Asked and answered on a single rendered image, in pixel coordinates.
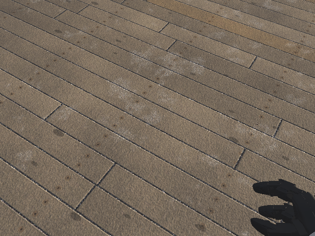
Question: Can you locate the right robot hand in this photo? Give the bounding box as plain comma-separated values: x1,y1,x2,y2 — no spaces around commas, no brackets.
250,179,315,236

